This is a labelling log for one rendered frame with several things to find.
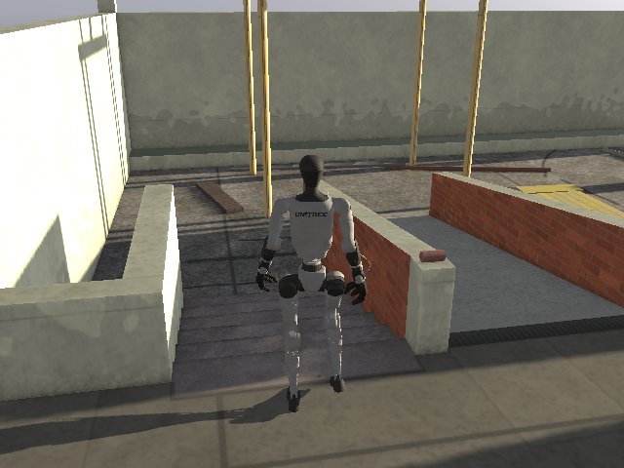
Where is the robot right upper arm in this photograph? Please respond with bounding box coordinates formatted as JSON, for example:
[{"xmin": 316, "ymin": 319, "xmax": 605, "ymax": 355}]
[{"xmin": 332, "ymin": 197, "xmax": 356, "ymax": 253}]

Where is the robot right foot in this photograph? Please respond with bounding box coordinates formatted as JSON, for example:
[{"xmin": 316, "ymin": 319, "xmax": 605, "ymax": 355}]
[{"xmin": 330, "ymin": 375, "xmax": 346, "ymax": 393}]

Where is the left robot forearm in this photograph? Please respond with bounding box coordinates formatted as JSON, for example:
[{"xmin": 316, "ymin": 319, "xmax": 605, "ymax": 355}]
[{"xmin": 257, "ymin": 235, "xmax": 276, "ymax": 274}]

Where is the right robot shin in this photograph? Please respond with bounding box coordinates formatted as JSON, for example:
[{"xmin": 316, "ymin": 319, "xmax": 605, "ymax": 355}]
[{"xmin": 327, "ymin": 312, "xmax": 342, "ymax": 380}]

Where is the robot right hand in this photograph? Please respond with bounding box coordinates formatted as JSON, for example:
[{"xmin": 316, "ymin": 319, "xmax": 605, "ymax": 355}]
[{"xmin": 344, "ymin": 280, "xmax": 368, "ymax": 305}]

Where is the robot left upper arm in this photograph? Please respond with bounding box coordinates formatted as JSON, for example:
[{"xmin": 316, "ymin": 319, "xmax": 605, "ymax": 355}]
[{"xmin": 265, "ymin": 197, "xmax": 292, "ymax": 251}]

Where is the robot left hand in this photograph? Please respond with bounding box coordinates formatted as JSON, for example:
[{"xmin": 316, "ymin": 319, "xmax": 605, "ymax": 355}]
[{"xmin": 256, "ymin": 271, "xmax": 279, "ymax": 292}]

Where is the right robot forearm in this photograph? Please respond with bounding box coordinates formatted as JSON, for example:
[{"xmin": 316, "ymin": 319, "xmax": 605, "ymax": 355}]
[{"xmin": 346, "ymin": 238, "xmax": 366, "ymax": 284}]

